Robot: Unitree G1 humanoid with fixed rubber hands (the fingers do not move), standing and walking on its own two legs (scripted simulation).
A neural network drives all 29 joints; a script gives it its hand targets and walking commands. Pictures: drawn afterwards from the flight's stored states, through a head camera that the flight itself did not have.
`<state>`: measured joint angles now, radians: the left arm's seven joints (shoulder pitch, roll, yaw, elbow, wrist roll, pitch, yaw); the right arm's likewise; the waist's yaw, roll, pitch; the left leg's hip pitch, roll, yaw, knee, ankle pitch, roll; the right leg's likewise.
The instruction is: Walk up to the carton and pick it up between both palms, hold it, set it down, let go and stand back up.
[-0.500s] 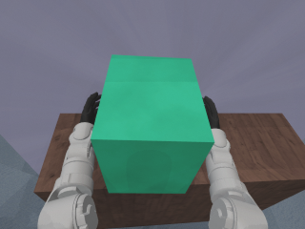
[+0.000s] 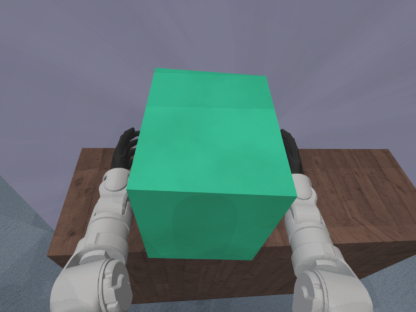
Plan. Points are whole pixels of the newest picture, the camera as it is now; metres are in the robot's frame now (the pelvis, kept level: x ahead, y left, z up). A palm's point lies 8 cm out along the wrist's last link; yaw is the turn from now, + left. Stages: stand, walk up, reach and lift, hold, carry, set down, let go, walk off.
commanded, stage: set down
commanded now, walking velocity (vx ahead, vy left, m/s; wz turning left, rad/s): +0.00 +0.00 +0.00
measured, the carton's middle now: (206, 168) +0.41 +0.01 +0.02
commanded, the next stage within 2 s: none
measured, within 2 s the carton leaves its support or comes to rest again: neither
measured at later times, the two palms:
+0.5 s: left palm (101, 172) +0.38 +0.22 +0.03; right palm (293, 171) +0.40 -0.18 +0.05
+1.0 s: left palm (83, 216) +0.29 +0.23 +0.02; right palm (310, 216) +0.31 -0.21 +0.01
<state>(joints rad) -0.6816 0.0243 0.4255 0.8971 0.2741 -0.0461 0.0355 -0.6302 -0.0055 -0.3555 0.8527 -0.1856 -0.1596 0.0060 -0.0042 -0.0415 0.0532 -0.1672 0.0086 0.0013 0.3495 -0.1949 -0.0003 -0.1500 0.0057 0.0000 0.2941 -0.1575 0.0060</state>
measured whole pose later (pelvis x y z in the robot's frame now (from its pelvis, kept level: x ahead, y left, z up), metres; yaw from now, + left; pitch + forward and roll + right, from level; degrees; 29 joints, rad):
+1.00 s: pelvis -0.04 +0.00 -0.01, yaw +0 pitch +6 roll -1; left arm -0.42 0.25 0.02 0.96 -0.23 -0.30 0.04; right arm -0.49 -0.30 0.17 1.05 0.41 -0.27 0.01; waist 0.03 0.02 -0.09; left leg -0.40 0.01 0.00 0.49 -0.20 0.00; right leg -0.38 0.01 0.00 0.44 -0.16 0.01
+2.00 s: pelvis -0.04 -0.01 -0.01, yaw +0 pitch +4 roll +0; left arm 0.23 0.25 0.00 0.36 -0.25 -0.21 0.04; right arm 0.20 -0.19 0.05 0.41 0.30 -0.24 0.02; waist 0.03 -0.02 -0.08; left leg -0.33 0.01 0.00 0.42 -0.16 -0.01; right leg -0.33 0.01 0.00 0.42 -0.15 -0.01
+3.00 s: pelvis +0.00 -0.01 +0.00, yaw +0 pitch +3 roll +0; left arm 0.28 0.22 0.00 0.40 -0.12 -0.04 0.00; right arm 0.24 -0.17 0.05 0.57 0.16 -0.29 0.03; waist 0.03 -0.03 -0.02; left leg -0.25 0.01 0.00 0.41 -0.22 -0.01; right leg -0.25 0.01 0.00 0.40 -0.20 -0.01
